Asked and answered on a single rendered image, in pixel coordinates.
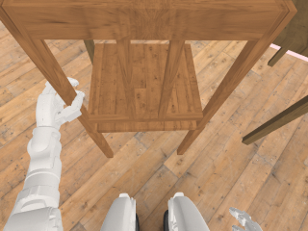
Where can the robot right hand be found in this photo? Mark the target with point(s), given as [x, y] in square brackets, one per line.
[245, 220]

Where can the robot left hand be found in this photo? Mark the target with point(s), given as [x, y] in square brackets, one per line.
[49, 104]

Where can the robot left upper arm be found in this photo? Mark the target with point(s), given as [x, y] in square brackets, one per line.
[42, 219]

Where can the robot left shin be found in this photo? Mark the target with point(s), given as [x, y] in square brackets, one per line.
[132, 226]

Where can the robot left forearm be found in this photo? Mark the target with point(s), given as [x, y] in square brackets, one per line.
[41, 185]

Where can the chair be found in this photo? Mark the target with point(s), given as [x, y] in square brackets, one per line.
[145, 87]

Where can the robot right thigh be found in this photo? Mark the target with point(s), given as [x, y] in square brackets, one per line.
[182, 211]

